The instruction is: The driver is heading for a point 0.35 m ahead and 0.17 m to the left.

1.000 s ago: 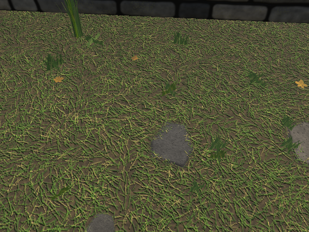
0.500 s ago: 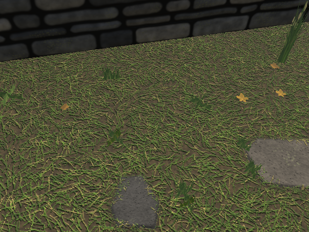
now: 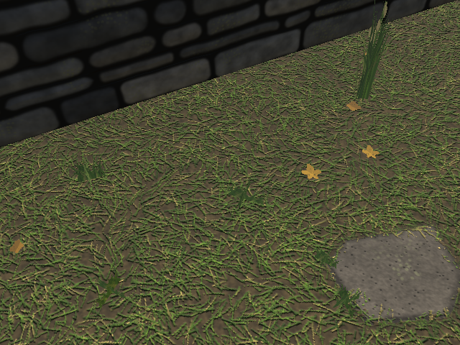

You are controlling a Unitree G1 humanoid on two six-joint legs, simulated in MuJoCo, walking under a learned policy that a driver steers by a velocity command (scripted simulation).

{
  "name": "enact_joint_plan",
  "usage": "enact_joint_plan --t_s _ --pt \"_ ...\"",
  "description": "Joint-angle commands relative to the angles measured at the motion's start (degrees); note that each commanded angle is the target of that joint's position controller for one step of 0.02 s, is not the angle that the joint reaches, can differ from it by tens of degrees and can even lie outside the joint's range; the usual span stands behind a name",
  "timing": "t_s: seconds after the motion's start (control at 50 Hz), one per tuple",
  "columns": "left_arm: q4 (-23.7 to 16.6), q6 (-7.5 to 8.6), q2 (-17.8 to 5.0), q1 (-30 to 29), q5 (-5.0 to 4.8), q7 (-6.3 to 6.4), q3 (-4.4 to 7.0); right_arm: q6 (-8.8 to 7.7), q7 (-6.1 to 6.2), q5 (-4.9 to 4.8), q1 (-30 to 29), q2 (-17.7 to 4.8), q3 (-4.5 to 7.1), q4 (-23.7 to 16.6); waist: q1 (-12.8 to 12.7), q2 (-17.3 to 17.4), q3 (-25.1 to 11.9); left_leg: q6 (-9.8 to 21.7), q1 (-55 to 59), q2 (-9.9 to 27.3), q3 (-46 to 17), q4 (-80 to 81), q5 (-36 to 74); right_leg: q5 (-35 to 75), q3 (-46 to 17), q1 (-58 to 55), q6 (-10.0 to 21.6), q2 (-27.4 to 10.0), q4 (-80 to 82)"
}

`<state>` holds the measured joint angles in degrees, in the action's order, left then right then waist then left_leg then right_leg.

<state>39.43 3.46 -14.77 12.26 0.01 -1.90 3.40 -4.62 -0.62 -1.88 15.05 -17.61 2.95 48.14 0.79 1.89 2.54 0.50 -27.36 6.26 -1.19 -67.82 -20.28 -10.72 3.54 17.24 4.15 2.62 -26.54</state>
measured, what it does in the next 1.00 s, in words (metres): walks ahead: left foot, then right foot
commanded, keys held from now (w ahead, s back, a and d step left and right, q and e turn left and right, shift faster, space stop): w+q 0.28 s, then no key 0.72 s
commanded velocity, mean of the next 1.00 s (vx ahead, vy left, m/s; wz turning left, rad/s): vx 0.25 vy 0.00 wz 0.18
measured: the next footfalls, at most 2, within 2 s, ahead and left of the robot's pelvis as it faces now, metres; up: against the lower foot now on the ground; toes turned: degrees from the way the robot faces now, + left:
left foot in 0.38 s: +0.37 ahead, +0.17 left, +0.00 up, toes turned +13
right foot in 0.78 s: +0.45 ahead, -0.06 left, +0.00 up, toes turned +14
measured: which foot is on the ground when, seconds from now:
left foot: up 0.00-0.36, down 0.38-1.00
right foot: down 0.00-0.38, up 0.40-0.76, down 0.78-1.00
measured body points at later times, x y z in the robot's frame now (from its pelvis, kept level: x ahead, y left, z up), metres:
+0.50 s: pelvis +0.26 +0.07 -0.01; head +0.31 +0.09 +0.44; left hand +0.28 +0.36 -0.14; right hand +0.48 -0.14 -0.11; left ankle +0.33 +0.16 -0.74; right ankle +0.15 -0.09 -0.63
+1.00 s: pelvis +0.36 +0.06 +0.00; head +0.38 +0.05 +0.45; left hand +0.40 +0.34 -0.12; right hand +0.53 -0.15 -0.13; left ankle +0.33 +0.16 -0.74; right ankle +0.41 -0.07 -0.74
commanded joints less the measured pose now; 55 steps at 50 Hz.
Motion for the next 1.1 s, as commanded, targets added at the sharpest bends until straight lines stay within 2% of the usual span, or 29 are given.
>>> enact_joint_plan --t_s 0.02,0.08,0.14,0.18,0.26,0.28,0.3,0.34,0.36,0.38,0.4,0.42,0.44,0.46,0.48,0.5,0.54,0.58,0.62,0.66,0.74,0.78,0.8,0.82,0.84,0.86,0.88,0.94,1.1 --pt "-1.63 2.57 -6.26 0.24 0.44 0.2 2.01 1.12 0.29 0.1 3.52 -3.95 1.31 -2.13 0.64 -5.94 -4.36 -0.89 -6.77 2.99 -3.62 0.87 6.23 12.87 -12.06 -7.2 10.05 -16.2 16.99" --pt "0.52 3.29 -6.59 1.41 1.12 1.01 2.29 1.64 0.7 0.31 -0.3 -3.1 1.36 -3.4 -0.09 -4.9 -1.18 -2.03 -11.96 2.02 -5.71 7.42 14.0 15.88 -5.78 -7.79 8.8 -15.44 18.9" --pt "1.55 3.26 -7.11 1.57 0.92 1.68 2.28 1.03 -0.08 0.59 -4.0 -2.02 1.06 -4.52 -1.31 -4.85 -0.08 -1.63 -11.66 0.71 -4.19 18.62 24.42 16.05 -0.09 -9.48 6.62 -13.96 19.56" --pt "2.47 3.09 -8.01 2.84 0.64 2.04 2.47 0.83 -0.82 0.77 -7.98 -0.84 0.47 -5.87 -3.11 -4.26 1.3 -1.04 -11.09 0.11 -1.61 24.59 27.84 15.72 1.99 -10.97 5.95 -14.6 20.25" --pt "4.95 1.61 -9.33 6.54 -0.32 2.49 3.08 0.79 -2.36 0.79 -13.63 -0.44 0.01 -9.45 -5.33 -3.56 3.34 1.17 -15.28 -0.73 0.93 30.84 23.42 20.35 3.92 -20.56 5.31 -17.79 17.1" --pt "5.26 1.04 -9.76 6.7 -0.57 2.66 3.24 0.78 -2.81 0.78 -14.31 -0.69 0.09 -10.39 -5.16 -3.85 3.27 1.92 -15.7 -1.2 1.88 31.57 20.63 23.69 4.33 -22.74 4.9 -18.52 15.4" --pt "5.4 0.43 -10.13 6.08 -0.68 2.91 3.27 0.74 -3.16 1.05 -14.18 -0.89 0.24 -11.09 -4.25 -4.23 3.12 2.81 -13.78 -2.52 3.15 32.86 17.6 32.74 4.95 -23.21 4.26 -18.53 12.21" --pt "5.34 -0.63 -11.53 5.19 -0.74 3.69 3.41 0.67 -3.36 1.66 -8.0 -3.13 1.47 -10.68 -0.37 -6.93 -2.29 4.66 -3.48 -7.39 6.52 33.27 13.32 54.16 5.44 -23.71 2.5 -17.6 1.28" --pt "5.2 -0.96 -11.66 4.1 -0.89 3.95 3.22 0.45 -2.98 1.74 0.01 -5.64 2.85 -8.83 4.1 -6.33 -6.89 6.16 7.66 -9.7 6.66 37.22 18.13 54.8 6.52 -20.92 0.66 -15.45 -9.08" --pt "4.66 -0.48 -10.62 4.89 -0.57 4.07 2.61 0.55 -1.92 1.93 5.62 -9.57 4.2 -7.89 6.93 -2.59 -11.72 8.39 22.57 -5.94 0.62 38.8 35.16 41.27 7.18 -11.19 -2.27 -12.28 -22.58" --pt "2.85 0.77 -2.83 12.04 1.73 3.01 0.07 0.75 -0.9 3.25 6.38 -15.09 4.55 -7.98 1.27 13.18 -20.23 19.78 46.96 12.38 -24.05 33.69 62.9 -18.52 5.79 13.33 -6.74 -1.97 -46.94" --pt "5.91 1.93 -6.52 13.58 0.11 1.95 0.04 0.66 -1.03 3.12 9.78 -10.95 3.3 -8.53 4.88 6.89 -34.66 25.91 52.77 18.61 -36.85 37.63 65.6 -30.24 -9.15 15.63 -7.01 0.6 -56.93" --pt "4.92 1.94 -9.69 7.56 -2.4 1.58 1.11 0.97 -1.13 2.93 6.93 -8.88 2.77 -8.7 6.07 3.27 -28.84 22.7 47.93 15.32 -27.01 38.8 63.82 -26.59 -11.38 18.02 -6.21 -3.14 -56.12" --pt "3.24 1.84 -8.67 3.16 -2.23 1.94 0.61 1.02 -1.06 1.7 2.33 -6.97 2.32 -8.7 4.39 1.1 -19.23 19.39 39.23 12.3 -20.33 40.5 58.01 -22.7 -8.97 21.06 -5.81 -5.72 -50.71" --pt "3.54 1.37 -8.2 0.74 -1.06 2.61 0.67 1.11 -0.84 1.4 -1.08 -4.84 1.59 -8.81 2.77 -2.0 -12.93 17.39 30.1 10.13 -16.9 43.11 53.85 -19.85 -7.76 20.25 -6.01 -7.19 -46.39" --pt "3.78 0.34 -8.45 1.48 -0.68 3.05 1.07 1.18 -0.68 1.87 -3.24 -3.69 1.07 -8.92 0.29 -1.5 -10.5 16.56 22.3 8.48 -14.08 45.7 52.22 -17.67 -7.76 15.28 -6.13 -8.24 -43.49" --pt "4.99 -1.62 -6.36 5.58 -0.51 3.63 0.88 0.93 -0.95 2.98 -6.09 -4.07 1.2 -8.88 -2.83 0.49 -9.69 16.28 13.44 6.83 -9.89 48.93 51.79 -14.59 -7.0 7.7 -7.0 -8.09 -38.09" --pt "5.53 -2.32 -4.98 6.51 -0.09 4.21 0.52 0.66 -0.79 3.31 -8.04 -4.4 1.29 -8.32 -3.91 1.97 -9.9 15.79 10.41 5.4 -6.03 49.82 53.26 -11.45 -6.31 4.82 -7.86 -7.79 -30.19" --pt "5.73 -2.66 -4.45 5.08 0.25 4.42 0.24 1.12 -0.27 3.09 -8.83 -4.55 1.33 -7.52 -3.44 3.15 -11.2 14.56 10.62 4.37 -4.0 50.05 49.18 -5.92 -6.16 2.59 -8.08 -7.83 -23.21" --pt "5.81 -3.06 -5.17 2.82 0.04 4.34 0.4 1.81 0.1 3.12 -8.47 -4.57 1.22 -6.52 -2.28 3.67 -11.23 13.66 10.87 4.11 -4.02 51.02 39.38 -1.66 -6.1 1.1 -8.1 -7.65 -18.54" --pt "5.71 -3.43 -5.6 -0.46 0.16 4.13 0.77 2.79 0.15 2.95 -8.73 -3.13 0.38 -4.69 -1.58 4.11 -7.53 11.58 9.66 3.83 -6.71 50.89 16.92 -0.45 -5.68 -2.28 -6.84 -6.82 -8.15" --pt "6.06 -2.95 -5.83 -0.2 1.3 3.94 0.73 2.83 0.07 2.58 -7.21 -1.01 -0.49 -3.47 -2.27 2.04 -5.97 7.14 8.17 0.7 -6.51 48.32 7.76 7.99 -6.42 -7.88 -5.21 -7.3 1.72" --pt "5.54 -2.65 -8.18 -0.32 1.56 4.1 1.04 2.66 0.11 3.34 -5.46 -0.13 -0.85 -3.05 -0.87 -1.56 -5.79 4.42 7.36 -2.04 -5.14 44.95 3.7 15.63 -10.84 -9.63 -3.76 -11.52 2.98" --pt "5.74 -2.76 -11.61 -2.74 0.87 4.34 1.75 2.45 -0.02 3.45 -0.38 0.11 -0.59 -2.23 3.88 -9.58 -5.29 2.48 6.46 -6.37 -1.69 44.14 0.0 14.33 -12.42 -8.7 -1.12 -13.5 1.62" --pt "6.35 -2.79 -7.76 -3.35 0.49 3.88 1.26 2.76 0.31 3.62 -2.36 0.2 -0.85 -1.97 2.23 -10.69 -5.7 1.18 12.14 -6.68 0.03 43.71 2.82 2.33 -11.59 -3.05 -0.96 -11.67 3.2" --pt "6.52 -2.59 -5.68 -3.6 0.66 3.5 0.76 3.25 0.58 3.24 -5.21 -1.51 -0.43 -2.19 0.81 -8.71 -3.93 1.16 13.31 -6.35 -0.14 43.15 4.84 -1.75 -10.41 -0.74 -2.2 -9.68 3.85" --pt "6.92 -2.29 -5.62 -3.81 0.94 3.36 0.65 3.74 0.95 2.86 -6.22 -1.56 -0.29 -2.09 0.53 -7.6 -3.67 1.59 13.58 -5.82 -0.48 42.82 6.57 -0.3 -9.38 -0.66 -3.24 -8.73 3.46" --pt "8.74 -1.36 -5.72 -2.12 0.47 3.41 0.6 4.39 1.21 2.87 -5.91 -1.76 -0.12 -1.17 -0.24 -6.13 -4.41 2.0 13.6 -4.96 -1.53 42.91 11.31 6.92 -8.02 -4.12 -3.72 -7.75 1.26" --pt "12.39 -2.04 -5.35 -2.68 0.03 3.9 0.47 4.46 1.66 2.2 -5.61 -1.29 0.2 2.65 -0.88 -2.55 -5.12 1.15 15.49 -4.79 -1.2 42.18 17.94 13.54 -6.88 -7.66 -2.84 -6.74 -0.6"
